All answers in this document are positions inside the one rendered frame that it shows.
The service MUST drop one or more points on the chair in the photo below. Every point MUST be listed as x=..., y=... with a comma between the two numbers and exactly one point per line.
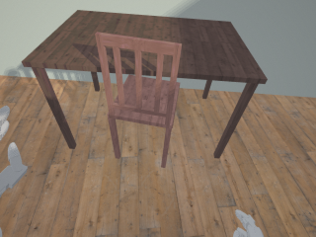
x=140, y=99

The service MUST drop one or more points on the table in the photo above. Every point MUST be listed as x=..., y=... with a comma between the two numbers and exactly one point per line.
x=211, y=50

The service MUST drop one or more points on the robot left hand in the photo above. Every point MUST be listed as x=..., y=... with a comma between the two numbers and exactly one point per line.
x=13, y=173

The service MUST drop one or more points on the robot right hand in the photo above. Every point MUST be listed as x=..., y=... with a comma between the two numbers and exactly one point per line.
x=249, y=224

